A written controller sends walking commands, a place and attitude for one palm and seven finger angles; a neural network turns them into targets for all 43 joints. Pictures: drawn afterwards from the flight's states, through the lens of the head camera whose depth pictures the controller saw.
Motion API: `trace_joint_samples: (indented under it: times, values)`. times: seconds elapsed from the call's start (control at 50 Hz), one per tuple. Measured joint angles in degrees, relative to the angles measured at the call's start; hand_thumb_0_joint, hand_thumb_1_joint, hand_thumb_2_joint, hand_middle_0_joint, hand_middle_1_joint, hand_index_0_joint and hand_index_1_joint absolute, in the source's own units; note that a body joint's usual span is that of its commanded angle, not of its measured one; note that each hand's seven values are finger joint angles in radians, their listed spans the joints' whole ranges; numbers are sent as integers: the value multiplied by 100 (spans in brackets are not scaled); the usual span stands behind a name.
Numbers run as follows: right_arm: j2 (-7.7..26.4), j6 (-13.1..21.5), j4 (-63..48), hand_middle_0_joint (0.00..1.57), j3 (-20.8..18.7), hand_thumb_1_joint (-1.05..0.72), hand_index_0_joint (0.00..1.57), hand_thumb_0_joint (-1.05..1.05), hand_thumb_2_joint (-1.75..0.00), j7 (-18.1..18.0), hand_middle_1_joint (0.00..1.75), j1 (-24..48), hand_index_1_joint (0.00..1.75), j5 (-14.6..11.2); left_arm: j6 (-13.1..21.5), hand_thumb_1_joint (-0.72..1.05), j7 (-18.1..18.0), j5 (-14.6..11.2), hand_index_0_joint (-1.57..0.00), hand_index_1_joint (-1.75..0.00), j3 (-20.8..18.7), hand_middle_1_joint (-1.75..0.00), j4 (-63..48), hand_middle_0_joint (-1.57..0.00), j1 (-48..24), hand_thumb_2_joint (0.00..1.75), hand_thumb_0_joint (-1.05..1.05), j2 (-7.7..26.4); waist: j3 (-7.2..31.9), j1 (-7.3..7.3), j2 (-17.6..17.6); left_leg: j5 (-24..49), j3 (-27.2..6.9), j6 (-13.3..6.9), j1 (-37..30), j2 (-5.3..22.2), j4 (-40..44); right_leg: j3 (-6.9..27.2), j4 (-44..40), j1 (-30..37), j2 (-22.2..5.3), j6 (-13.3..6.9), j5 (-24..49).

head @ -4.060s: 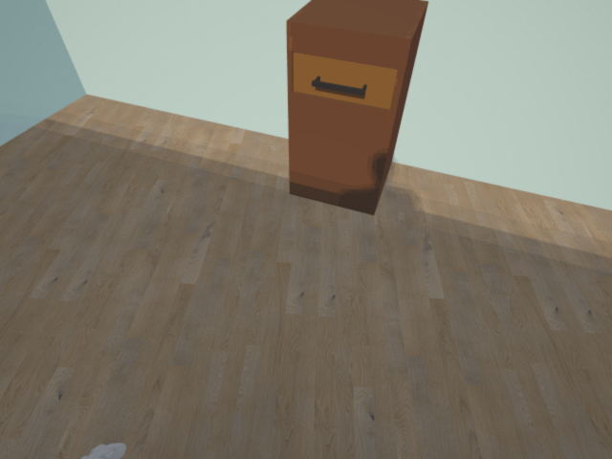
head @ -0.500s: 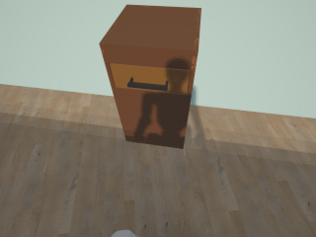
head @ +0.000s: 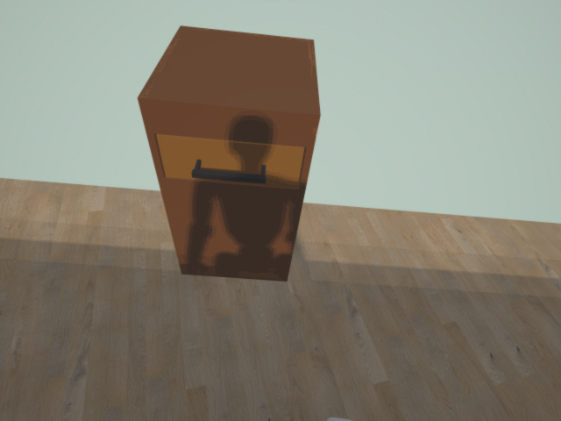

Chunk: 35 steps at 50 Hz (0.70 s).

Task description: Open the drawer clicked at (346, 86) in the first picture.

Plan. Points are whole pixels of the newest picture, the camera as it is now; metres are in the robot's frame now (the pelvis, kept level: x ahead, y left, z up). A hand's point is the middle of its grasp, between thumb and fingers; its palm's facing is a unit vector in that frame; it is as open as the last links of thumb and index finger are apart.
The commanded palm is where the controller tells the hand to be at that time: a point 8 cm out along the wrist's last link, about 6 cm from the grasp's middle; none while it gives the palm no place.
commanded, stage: take the last steps up to it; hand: left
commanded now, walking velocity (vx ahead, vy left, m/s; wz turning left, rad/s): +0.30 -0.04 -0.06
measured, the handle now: (230, 171) +0.75 +0.15 -0.16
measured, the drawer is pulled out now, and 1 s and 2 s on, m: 0.00 0.00 0.00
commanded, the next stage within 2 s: come to a stop and stand still in 0.52 s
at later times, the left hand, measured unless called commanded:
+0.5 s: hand (209, 406) +0.18 +0.11 -0.17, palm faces +0.06 -0.97 -0.22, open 7.1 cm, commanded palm none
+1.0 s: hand (198, 383) +0.22 +0.14 -0.19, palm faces +0.06 -0.98 -0.21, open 7.3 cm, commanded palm none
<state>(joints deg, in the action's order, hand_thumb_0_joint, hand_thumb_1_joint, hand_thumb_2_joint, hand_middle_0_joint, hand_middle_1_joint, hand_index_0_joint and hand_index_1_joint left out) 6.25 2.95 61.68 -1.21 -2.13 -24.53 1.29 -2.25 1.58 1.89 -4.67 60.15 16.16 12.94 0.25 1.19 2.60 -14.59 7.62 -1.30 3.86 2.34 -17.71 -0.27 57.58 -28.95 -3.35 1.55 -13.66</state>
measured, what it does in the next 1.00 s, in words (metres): walks ahead: right foot, then left foot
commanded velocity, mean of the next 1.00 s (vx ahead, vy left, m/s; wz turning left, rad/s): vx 0.05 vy -0.03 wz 0.01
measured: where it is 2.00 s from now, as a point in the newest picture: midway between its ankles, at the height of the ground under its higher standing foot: outside the picture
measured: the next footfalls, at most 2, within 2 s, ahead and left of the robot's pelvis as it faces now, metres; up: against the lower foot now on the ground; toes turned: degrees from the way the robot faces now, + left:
right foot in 0.20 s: +0.15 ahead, -0.16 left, +0.00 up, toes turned -9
left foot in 0.68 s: +0.32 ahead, +0.06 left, +0.00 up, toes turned +9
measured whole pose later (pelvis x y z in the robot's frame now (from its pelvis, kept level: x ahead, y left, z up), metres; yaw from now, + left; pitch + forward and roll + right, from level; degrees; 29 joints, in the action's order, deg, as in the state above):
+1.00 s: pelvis +0.20 -0.05 -0.01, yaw -1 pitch -1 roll -1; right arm 8.3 -1.0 57.8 -2.4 -2.8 -6.1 0.6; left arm -4.0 -1.8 1.2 -4.2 58.8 13.5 11.6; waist -5.2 -1.2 1.9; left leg -7.3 8.3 -1.8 18.0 4.4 -26.4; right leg 0.7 62.4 -26.1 -2.1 2.6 -24.2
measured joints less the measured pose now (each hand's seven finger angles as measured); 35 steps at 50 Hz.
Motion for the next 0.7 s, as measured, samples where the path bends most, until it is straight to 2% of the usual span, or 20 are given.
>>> trace_joint_samples:
  times: [0.1, 0.16, 0.2, 0.22, 0.26, 0.3, 0.36, 0.44, 0.52, 0.64, 0.68, 0.7]
  values:
    - [-52, 15, 238, 20, -30, -90, 20, 0, -90, 20, 30, -279, 29, 42, 4, 91, 17, -24, -20, -30, 92, -30, 58, -19, -284, 90, 1, -134, -165, 178, -75, -210, 127, 134, -243, 58, 7, -327, -1116, 219, -124, -44, -311]
    - [-35, -21, 384, 20, -58, -90, 20, 0, -90, 43, 30, -402, 29, 58, 90, 91, 28, -41, -20, -30, 132, -30, -2, -19, -546, 90, 1, -261, -250, 280, -172, -460, 169, 273, -312, 139, -190, -503, -1853, 444, -66, -132, -359]
    - [-23, -49, 480, 20, -70, -90, 20, 1, -90, 61, 30, -508, 29, 33, 220, 91, 34, -44, -20, -30, 154, -30, -77, -19, -690, 90, 1, -333, -273, 292, -240, -771, 155, 390, -273, 227, -580, -621, -2490, 777, 27, -216, -101]
    - [-17, -66, 534, 21, -77, -90, 20, 1, -90, 81, 30, -540, 29, -1, 323, 91, 23, -35, -20, -30, 160, -30, -106, -19, -765, 90, 1, -374, -298, 267, -295, -989, 111, 376, -135, 310, -1031, -678, -2582, 860, 66, -295, 244]
    - [18, -176, 617, 20, -78, -90, 20, 1, -90, 113, 30, -447, 29, -48, 488, 91, -29, -65, -20, -30, 185, -30, -155, -19, -855, 90, 1, -486, -352, 238, -419, -1399, -204, 229, 463, 368, -2624, -819, -2305, 932, 125, -408, 19]
    - [62, -246, 623, 20, -119, -91, 20, 1, -90, 137, 30, -287, 29, -53, 563, 91, -82, -93, -20, -30, 211, -30, -168, -20, -796, 90, 1, -576, -297, 168, -444, -1251, -357, 125, 1098, 326, -3936, -902, -2428, 1191, 156, -453, -219]
    - [145, -248, 457, 20, -196, -91, 20, 1, -90, 135, 30, 64, 29, -27, 679, 95, -252, -167, -21, -30, 90, -30, -220, -20, -666, 90, -2, -561, -179, 60, -464, -685, -366, 132, 1876, 377, -4609, -997, -2958, 1631, 235, -440, -129]
    - [281, -216, 88, 20, -272, -91, 20, 1, -90, 140, 29, 649, 29, 2, 683, 97, -304, -93, -21, -30, 123, -30, -96, -20, -396, 90, -3, -445, -73, 35, -505, -210, -292, 261, 2492, 462, -4210, -1044, -3496, 2061, 325, -474, -53]
    - [394, -202, -183, 20, -307, -92, 20, 1, -90, 176, 29, 1169, 29, -3, 621, 95, -267, -61, -20, -30, 214, -30, 108, -20, -47, 90, -2, -464, -67, -43, -518, 99, -247, 282, 2625, 468, -3363, -1020, -3722, 2368, 379, -431, -132]
    - [398, -149, -356, 20, -210, -92, 20, 1, -90, 262, 29, 1578, 29, -16, 517, 93, -231, -34, -20, -30, 271, -30, 375, -20, 458, 90, 0, -524, -178, -300, -339, 157, -156, 146, 2150, 289, -2080, -1014, -3566, 2716, 340, -258, -567]
    - [379, -75, -388, 20, -138, -92, 20, 0, -90, 241, 29, 1616, 29, 2, 459, 92, -250, -54, -20, -30, 286, -30, 456, -20, 626, 90, 0, -532, -216, -368, -267, 692, -115, 46, 1772, 200, -1538, -985, -3119, 2675, 273, -167, -893]
    - [334, -32, -374, 20, -105, -92, 20, 0, -90, 198, 29, 1652, 29, 10, 411, 92, -275, -87, -20, -30, 302, -30, 518, -20, 643, 90, 0, -517, -256, -379, -173, 538, -73, -46, 1718, 140, -1582, -929, -2696, 2538, 176, -139, -1056]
